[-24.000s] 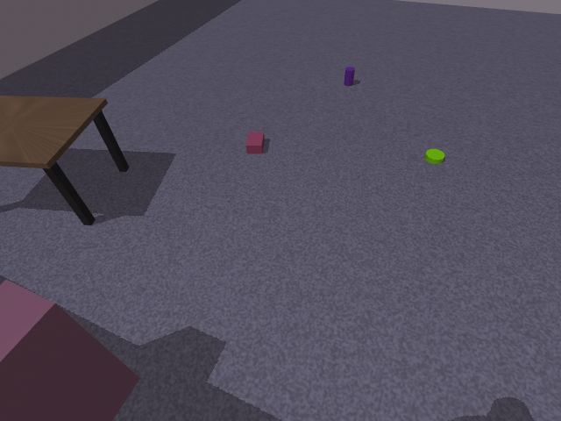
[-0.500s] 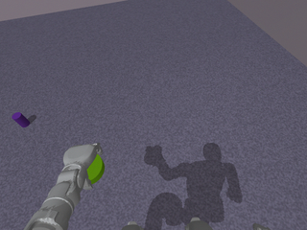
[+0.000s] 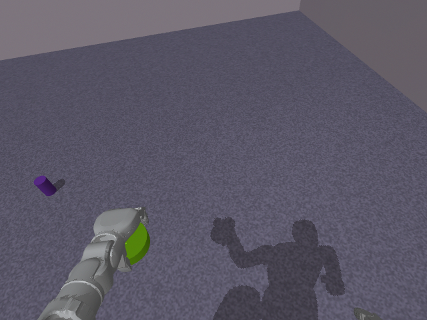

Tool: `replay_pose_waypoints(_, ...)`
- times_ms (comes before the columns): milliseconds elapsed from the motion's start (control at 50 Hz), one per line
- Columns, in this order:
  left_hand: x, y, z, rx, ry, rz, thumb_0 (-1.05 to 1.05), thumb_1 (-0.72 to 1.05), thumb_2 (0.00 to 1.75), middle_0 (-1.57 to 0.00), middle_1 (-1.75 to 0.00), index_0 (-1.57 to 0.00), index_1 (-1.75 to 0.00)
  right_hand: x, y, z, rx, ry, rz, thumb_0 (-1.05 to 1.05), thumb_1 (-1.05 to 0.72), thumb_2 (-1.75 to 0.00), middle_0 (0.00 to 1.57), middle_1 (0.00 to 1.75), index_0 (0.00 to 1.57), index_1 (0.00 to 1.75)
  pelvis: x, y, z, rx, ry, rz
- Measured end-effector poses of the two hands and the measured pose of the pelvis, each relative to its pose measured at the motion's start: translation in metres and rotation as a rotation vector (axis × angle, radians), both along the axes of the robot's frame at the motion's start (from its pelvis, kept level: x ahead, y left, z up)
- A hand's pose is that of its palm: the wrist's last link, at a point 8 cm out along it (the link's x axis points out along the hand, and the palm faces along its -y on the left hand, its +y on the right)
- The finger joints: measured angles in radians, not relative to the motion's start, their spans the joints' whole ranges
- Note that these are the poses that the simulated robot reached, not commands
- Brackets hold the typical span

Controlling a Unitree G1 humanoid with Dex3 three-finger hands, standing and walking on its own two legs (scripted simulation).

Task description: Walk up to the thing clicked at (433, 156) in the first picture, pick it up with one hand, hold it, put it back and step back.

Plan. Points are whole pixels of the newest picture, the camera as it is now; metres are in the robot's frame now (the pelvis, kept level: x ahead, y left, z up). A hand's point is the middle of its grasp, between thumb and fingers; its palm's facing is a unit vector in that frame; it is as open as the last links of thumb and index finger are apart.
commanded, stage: hold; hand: left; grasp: from above
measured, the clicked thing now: (127, 242) +0.32 +0.23 -0.08
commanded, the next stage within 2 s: crouch in 1.62 s
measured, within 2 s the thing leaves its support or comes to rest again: neither
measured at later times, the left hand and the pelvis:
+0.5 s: hand (121, 245) +0.29 +0.22 -0.03, palm faces -0.44 -0.04 -0.90, open 11.6 cm; pelvis -0.01 +0.00 +0.01, yaw +0 degrees
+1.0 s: hand (120, 243) +0.29 +0.22 -0.01, palm faces -0.43 -0.04 -0.90, open 11.6 cm; pelvis -0.01 -0.01 +0.02, yaw -1 degrees
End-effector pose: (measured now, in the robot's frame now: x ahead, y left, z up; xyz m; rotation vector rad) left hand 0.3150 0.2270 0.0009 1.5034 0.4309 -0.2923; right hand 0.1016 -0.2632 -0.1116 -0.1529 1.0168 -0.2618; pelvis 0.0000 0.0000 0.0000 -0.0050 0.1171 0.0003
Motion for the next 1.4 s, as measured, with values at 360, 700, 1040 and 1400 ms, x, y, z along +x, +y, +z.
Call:
replay_pose_waypoints(360,-0.011,-0.003,0.019,0.002,0.004,-0.021,0.02,-0.17,0.64,-0.4,-0.75,-0.49,-0.73,0.011,0.006,0.008,0.025,-0.032,0.022,0.01,-0.9,-0.9,0.2,0.29,0.2,0.29,-0.003,-0.001,0.008,0.007,-0.043,-0.006)
replay_pose_waypoints(700,-0.02,-0.009,0.032,-0.008,0.001,-0.029,0.02,-0.18,0.65,-0.4,-0.77,-0.49,-0.75,0.019,0.003,0.016,0.028,-0.071,0.035,0.01,-0.9,-0.9,0.2,0.29,0.2,0.29,-0.008,-0.006,0.014,0.012,-0.074,-0.008)
replay_pose_waypoints(1040,-0.02,-0.01,0.047,-0.003,-0.014,-0.036,0.02,-0.18,0.65,-0.4,-0.77,-0.49,-0.75,0.029,0.005,0.022,0.035,-0.094,0.042,0.01,-0.9,-0.9,0.2,0.29,0.2,0.29,-0.007,-0.007,0.018,0.013,-0.094,-0.01)
replay_pose_waypoints(1400,-0.019,-0.01,0.043,-0.012,-0.009,-0.04,0.02,-0.19,0.65,-0.4,-0.77,-0.5,-0.75,0.036,0.008,0.024,0.033,-0.085,0.05,0.01,-0.91,-0.9,0.2,0.29,0.2,0.29,-0.004,-0.007,0.02,0.012,-0.094,-0.009)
